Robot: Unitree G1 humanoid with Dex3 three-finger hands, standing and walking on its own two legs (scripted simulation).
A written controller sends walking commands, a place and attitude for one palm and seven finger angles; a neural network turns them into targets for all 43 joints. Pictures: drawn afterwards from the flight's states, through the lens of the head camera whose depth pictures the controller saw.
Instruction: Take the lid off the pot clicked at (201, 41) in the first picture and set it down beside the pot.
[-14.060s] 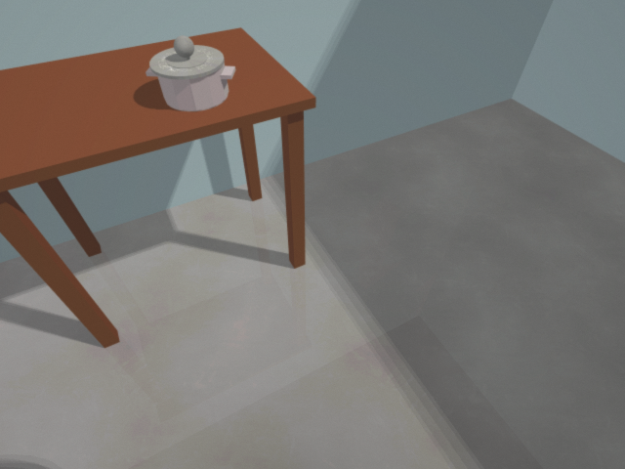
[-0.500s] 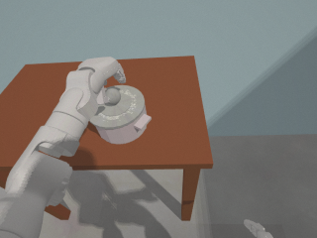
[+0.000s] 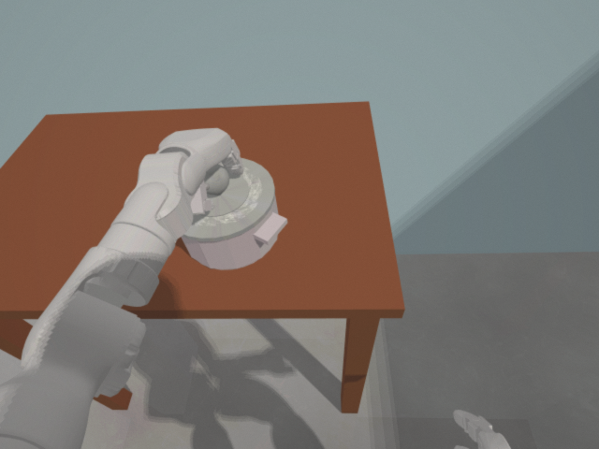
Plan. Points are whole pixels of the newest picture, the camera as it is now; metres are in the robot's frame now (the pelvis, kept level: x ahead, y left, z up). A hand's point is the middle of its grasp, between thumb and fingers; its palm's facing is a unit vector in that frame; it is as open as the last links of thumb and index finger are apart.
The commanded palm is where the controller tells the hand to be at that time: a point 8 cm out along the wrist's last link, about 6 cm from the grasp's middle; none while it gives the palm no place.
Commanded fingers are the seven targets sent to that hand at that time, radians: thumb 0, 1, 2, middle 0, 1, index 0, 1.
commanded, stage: lower the open fingers around the knob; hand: left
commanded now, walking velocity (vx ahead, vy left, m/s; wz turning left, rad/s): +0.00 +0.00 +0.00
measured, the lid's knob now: (213, 179) +0.48 +0.13 +0.11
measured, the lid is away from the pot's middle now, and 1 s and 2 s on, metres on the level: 0.00 0.01 0.01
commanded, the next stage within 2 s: close the fingers and squeeze the knob in 0.16 s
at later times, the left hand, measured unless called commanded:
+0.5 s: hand (199, 184) +0.45 +0.14 +0.12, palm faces -0.34 -0.05 -0.94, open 10.0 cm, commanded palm +0.44 +0.15 +0.19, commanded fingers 0.00 -0.04 1.09 -0.58 -0.77 -0.58 -0.77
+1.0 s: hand (200, 183) +0.45 +0.14 +0.12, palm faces -0.35 -0.03 -0.94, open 8.2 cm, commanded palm +0.44 +0.14 +0.19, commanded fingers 0.00 0.27 0.90 -0.70 -1.00 -0.70 -1.00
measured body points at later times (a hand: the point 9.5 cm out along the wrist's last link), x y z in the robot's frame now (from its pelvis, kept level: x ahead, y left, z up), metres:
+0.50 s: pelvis +0.01 +0.00 +0.00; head +0.03 -0.03 +0.45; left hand +0.46 +0.14 +0.18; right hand +0.12 -0.25 -0.13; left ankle -0.01 +0.14 -0.74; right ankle -0.01 -0.14 -0.74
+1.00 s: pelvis +0.01 +0.00 +0.00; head +0.03 -0.03 +0.45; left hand +0.46 +0.14 +0.18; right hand +0.12 -0.24 -0.13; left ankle -0.01 +0.14 -0.74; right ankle -0.01 -0.14 -0.74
